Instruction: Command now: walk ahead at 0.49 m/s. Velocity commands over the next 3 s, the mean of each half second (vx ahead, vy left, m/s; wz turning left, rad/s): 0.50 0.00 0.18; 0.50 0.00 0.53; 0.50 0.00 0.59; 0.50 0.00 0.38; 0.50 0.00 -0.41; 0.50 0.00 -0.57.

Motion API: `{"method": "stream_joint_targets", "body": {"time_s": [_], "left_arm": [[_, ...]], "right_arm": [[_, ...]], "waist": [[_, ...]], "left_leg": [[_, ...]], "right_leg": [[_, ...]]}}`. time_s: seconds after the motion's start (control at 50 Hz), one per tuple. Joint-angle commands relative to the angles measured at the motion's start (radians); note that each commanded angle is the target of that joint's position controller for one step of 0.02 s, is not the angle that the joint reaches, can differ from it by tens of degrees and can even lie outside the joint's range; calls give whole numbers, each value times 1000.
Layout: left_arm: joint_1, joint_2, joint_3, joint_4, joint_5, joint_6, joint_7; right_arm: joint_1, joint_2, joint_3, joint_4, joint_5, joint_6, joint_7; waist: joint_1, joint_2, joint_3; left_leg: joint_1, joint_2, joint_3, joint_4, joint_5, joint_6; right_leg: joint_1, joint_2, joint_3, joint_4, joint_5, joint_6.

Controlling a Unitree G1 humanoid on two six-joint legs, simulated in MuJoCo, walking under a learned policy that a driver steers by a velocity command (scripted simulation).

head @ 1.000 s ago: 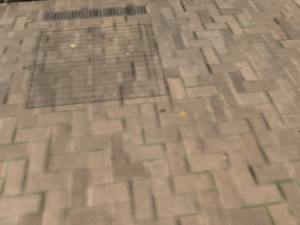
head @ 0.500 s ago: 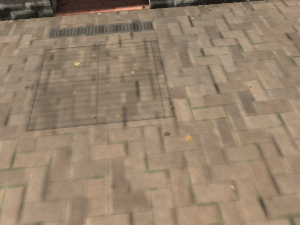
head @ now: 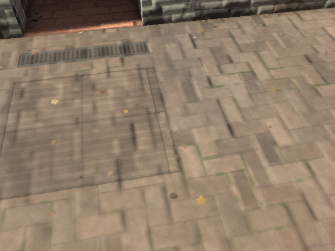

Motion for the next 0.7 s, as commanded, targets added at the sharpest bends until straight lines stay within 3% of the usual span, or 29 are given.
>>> {"method": "stream_joint_targets", "body": {"time_s": [0.02,0.1,0.2,0.24,0.26,0.28,0.3,0.32,0.34,0.36,0.38,0.4,0.42,0.46,0.54,0.62,0.7], "left_arm": [[33,45,13,-42,12,4,7],[-129,28,6,-84,3,-8,-6],[-255,46,4,-136,-10,-18,-36],[-217,72,14,-139,-10,-30,-44],[-145,94,27,-123,-8,-36,-43],[14,143,53,-75,-7,-41,-37],[220,233,79,-40,8,-43,-26],[295,310,97,-13,18,-32,-30],[284,194,69,-23,21,-34,-30],[190,140,51,-43,17,-38,-28],[99,110,39,-58,14,-38,-30],[46,82,32,-60,13,-38,-33],[24,64,27,-53,20,-40,-34],[30,61,30,-32,24,-44,-32],[60,101,46,-4,31,-41,-13],[76,127,53,4,27,-29,5],[144,148,61,26,14,-10,12]], "right_arm": [[-41,-133,-21,-55,2,-18,-20],[39,-161,-26,-38,18,-4,-34],[117,-166,-31,-5,28,17,-37],[107,-179,-37,-5,29,29,-40],[84,-187,-38,-12,29,34,-41],[67,-165,-29,-22,20,37,-39],[51,-115,-8,-58,3,33,-37],[183,26,28,-64,18,11,-31],[152,-96,0,-46,46,-5,-32],[63,-158,-20,-73,62,-10,-34],[18,-150,-23,-82,55,-4,-42],[-4,-135,-30,-86,42,6,-47],[11,-116,-35,-86,40,20,-45],[28,-72,-35,-88,44,45,-40],[-55,-63,-43,-141,34,65,-37],[-176,-52,-40,-191,26,60,-16],[-311,-39,-31,-255,26,58,10]], "waist": [[47,74,54],[-12,77,54],[-50,88,84],[-12,103,69],[35,112,34],[108,97,-61],[183,-1,-231],[127,-293,-361],[152,-191,-345],[135,-126,-209],[101,-53,-145],[77,-36,-82],[47,-57,-53],[25,-55,-22],[23,-18,24],[52,-12,60],[99,3,103]], "left_leg": [[-106,280,-206,-203,73,171],[-20,264,-158,-185,85,127],[133,326,-191,-109,57,113],[158,345,-227,-47,99,98],[148,330,-223,27,205,84],[99,270,-185,203,321,58],[-91,190,-120,528,156,16],[-482,28,-73,867,-377,-44],[-574,71,-217,1016,-425,-36],[-622,119,-213,1041,-331,-22],[-579,168,-191,1012,-239,-28],[-546,194,-187,956,-179,-34],[-494,218,-189,920,-138,-35],[-463,221,-173,900,-101,-38],[-568,222,-191,792,23,-54],[-562,213,-135,568,173,-55],[-595,206,-67,440,162,-33]], "right_leg": [[-19,-42,2,-145,162,27],[17,5,-38,-433,307,35],[20,34,-39,-584,213,16],[104,57,-41,-635,134,-4],[213,83,-61,-662,107,-18],[428,94,-66,-672,105,-43],[740,-88,118,-652,111,-112],[1072,-315,550,-758,-29,-253],[1028,-303,629,-822,-117,-239],[899,-277,461,-831,-62,-187],[764,-236,332,-859,28,-160],[661,-195,232,-900,76,-142],[593,-162,151,-934,108,-125],[537,-135,48,-968,202,-125],[548,-145,-69,-995,309,-137],[573,-132,-170,-1013,288,-118],[687,-166,-226,-985,311,-109]]}}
